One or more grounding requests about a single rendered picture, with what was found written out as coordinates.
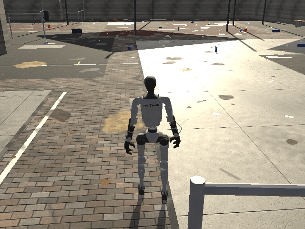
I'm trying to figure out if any robot right hand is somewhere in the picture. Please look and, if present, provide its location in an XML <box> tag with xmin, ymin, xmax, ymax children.
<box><xmin>170</xmin><ymin>136</ymin><xmax>181</xmax><ymax>148</ymax></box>

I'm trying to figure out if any robot right thigh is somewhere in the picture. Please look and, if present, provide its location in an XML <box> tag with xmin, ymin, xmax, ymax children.
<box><xmin>159</xmin><ymin>134</ymin><xmax>169</xmax><ymax>169</ymax></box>

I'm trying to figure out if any right robot upper arm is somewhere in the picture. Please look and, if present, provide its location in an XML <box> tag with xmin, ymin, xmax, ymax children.
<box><xmin>161</xmin><ymin>96</ymin><xmax>174</xmax><ymax>122</ymax></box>

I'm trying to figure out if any humanoid robot head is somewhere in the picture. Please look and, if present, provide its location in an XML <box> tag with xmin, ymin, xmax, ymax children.
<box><xmin>143</xmin><ymin>76</ymin><xmax>159</xmax><ymax>99</ymax></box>

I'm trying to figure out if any robot right forearm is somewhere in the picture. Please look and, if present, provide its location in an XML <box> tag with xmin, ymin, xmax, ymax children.
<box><xmin>169</xmin><ymin>115</ymin><xmax>179</xmax><ymax>137</ymax></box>

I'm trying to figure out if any robot left hand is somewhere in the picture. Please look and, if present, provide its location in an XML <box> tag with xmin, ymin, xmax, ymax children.
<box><xmin>124</xmin><ymin>141</ymin><xmax>135</xmax><ymax>155</ymax></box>

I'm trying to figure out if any robot left forearm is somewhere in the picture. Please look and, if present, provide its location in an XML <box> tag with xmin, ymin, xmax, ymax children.
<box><xmin>125</xmin><ymin>118</ymin><xmax>135</xmax><ymax>142</ymax></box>

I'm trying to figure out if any left robot upper arm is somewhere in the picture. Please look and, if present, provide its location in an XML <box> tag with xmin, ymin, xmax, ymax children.
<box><xmin>130</xmin><ymin>97</ymin><xmax>141</xmax><ymax>125</ymax></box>

